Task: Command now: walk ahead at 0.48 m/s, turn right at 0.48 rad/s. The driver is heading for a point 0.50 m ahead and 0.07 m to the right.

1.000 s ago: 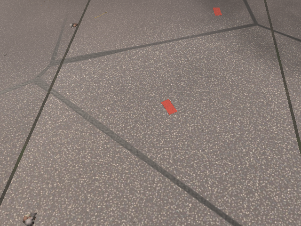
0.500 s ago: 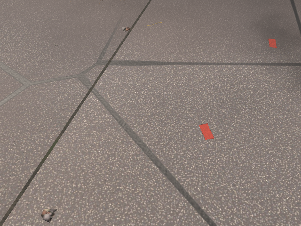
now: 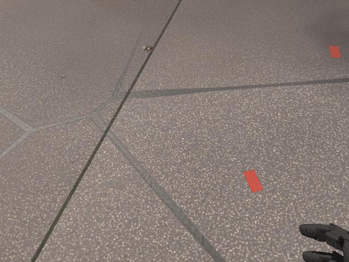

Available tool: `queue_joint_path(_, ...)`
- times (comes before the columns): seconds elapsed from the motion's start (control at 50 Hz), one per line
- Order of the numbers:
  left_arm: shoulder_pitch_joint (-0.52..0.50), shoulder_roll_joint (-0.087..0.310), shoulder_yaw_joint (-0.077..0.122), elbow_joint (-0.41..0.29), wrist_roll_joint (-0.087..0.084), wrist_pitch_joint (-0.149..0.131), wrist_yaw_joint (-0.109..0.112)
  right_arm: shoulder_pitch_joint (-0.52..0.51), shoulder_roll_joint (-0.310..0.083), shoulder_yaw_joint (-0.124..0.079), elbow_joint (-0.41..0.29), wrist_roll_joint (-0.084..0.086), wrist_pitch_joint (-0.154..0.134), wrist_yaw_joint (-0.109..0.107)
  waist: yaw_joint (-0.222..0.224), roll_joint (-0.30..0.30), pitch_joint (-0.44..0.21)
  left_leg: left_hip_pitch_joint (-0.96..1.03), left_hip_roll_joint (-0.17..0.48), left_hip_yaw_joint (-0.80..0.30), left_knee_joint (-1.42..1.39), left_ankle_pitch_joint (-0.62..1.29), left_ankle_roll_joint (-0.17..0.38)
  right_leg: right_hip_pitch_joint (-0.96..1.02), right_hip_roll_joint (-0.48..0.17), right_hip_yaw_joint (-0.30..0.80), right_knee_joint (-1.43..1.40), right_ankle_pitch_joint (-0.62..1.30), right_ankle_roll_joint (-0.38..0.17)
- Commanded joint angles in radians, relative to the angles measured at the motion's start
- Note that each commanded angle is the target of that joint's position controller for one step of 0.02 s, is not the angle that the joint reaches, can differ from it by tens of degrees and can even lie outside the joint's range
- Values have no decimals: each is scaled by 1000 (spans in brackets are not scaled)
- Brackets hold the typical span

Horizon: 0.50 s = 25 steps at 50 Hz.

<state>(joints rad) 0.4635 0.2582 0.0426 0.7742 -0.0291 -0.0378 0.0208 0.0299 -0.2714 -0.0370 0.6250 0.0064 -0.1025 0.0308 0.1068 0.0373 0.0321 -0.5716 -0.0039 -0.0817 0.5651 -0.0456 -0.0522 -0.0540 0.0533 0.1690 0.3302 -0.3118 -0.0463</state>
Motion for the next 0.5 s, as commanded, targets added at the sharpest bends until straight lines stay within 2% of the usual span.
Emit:
queue_joint_path(0.02, -30, 199, 59, -58, -9, -6, 12, -86, -99, -33, -88, 11, -24, 0, -52, -171, 1, 140, -28, 8, -69, 21, 17, -73, -223, 224, -49, 272, -124)
queue_joint_path(0.04, -43, 200, 62, -59, -8, -3, 12, -56, -114, -41, -82, 13, -26, -3, -74, -179, -6, 191, -24, 11, -85, -5, 34, -71, -227, 234, -19, 307, -113)
queue_joint_path(0.06, -62, 190, 61, -66, -6, -1, 10, 19, -135, -55, -63, 11, -28, -10, -118, -176, -41, 302, -26, 25, -123, -9, 60, -83, -201, 219, 52, 391, -93)
queue_joint_path(0.08, -76, 162, 53, -78, 3, -2, 5, 131, -167, -73, -40, 3, -29, -19, -175, -155, -126, 484, 16, 5, -133, -12, 97, -130, -145, 180, 206, 436, -61)
queue_joint_path(0.1, -76, 98, 31, -108, 28, -3, 2, 308, -228, -88, -25, -10, -24, -31, -239, -31, -300, 764, 200, -178, -107, -119, 162, -268, -77, 107, 501, 236, -28)
queue_joint_path(0.12, 78, 20, 6, -130, -3, -13, 2, 345, -283, -96, 8, -21, -10, -22, -154, 312, -400, 997, 417, -648, -221, -331, 315, -594, 43, 14, 798, -287, 23)
queue_joint_path(0.14, 64, 130, 28, -100, -25, -12, 5, 311, -180, -76, -4, -9, -7, -18, -167, 204, -295, 909, 414, -695, -277, -500, 306, -706, -43, 27, 930, -243, 34)
queue_joint_path(0.16, -44, 179, 42, -109, -20, -8, 4, 262, -123, -61, -7, -2, -5, -23, -182, 103, -159, 779, 368, -519, -286, -437, 269, -724, -78, 0, 948, -145, 37)
queue_joint_path(0.18, -97, 171, 43, -116, -7, -6, 4, 221, -107, -54, -1, -7, -2, -22, -164, 32, -89, 662, 324, -386, -300, -286, 252, -691, -113, -25, 931, -73, 44)
queue_joint_path(0.2, -135, 160, 45, -129, 6, -5, 0, 197, -85, -48, 11, -13, -1, -21, -149, 31, -42, 580, 284, -297, -323, -184, 244, -672, -137, -28, 894, -32, 46)
queue_joint_path(0.22, -138, 144, 45, -136, 3, -1, -7, 183, -78, -45, 19, -22, -4, -23, -128, 62, -27, 523, 259, -223, -347, -125, 234, -633, -159, -32, 873, -4, 46)
queue_joint_path(0.26, -152, 104, 37, -146, -2, 10, -15, 180, -79, -49, 41, -16, -15, -23, -117, 71, -11, 473, 247, -133, -388, -52, 243, -620, -172, -55, 837, 15, 51)
queue_joint_path(0.3, -196, 87, 29, -170, 6, 16, -19, 183, -108, -59, 64, -9, -21, -23, -114, 44, 12, 459, 259, -73, -417, 22, 259, -654, -181, -60, 769, 54, 63)
queue_joint_path(0.36, -253, 81, 20, -188, 8, 8, -34, 179, -143, -66, 86, -10, -17, -26, -125, 23, 17, 477, 245, 36, -426, 106, 252, -653, -184, -76, 614, 202, 68)
queue_joint_path(0.42, -357, 71, 10, -215, 8, -6, -54, 204, -173, -69, 109, -2, -7, -30, -164, 3, 36, 493, 230, 129, -421, 139, 226, -605, -164, -130, 442, 331, 50)
queue_joint_path(0.46, -419, 73, 8, -242, 5, -7, -66, 240, -194, -73, 128, 7, 1, -31, -183, -1, 49, 541, 245, 159, -411, 148, 212, -598, -154, -157, 369, 336, 32)
queue_joint_path(0.5, -458, 85, 12, -268, 4, -5, -76, 263, -213, -78, 144, 17, 14, -31, -184, 3, 56, 607, 265, 183, -376, 216, 196, -597, -139, -180, 321, 284, 7)
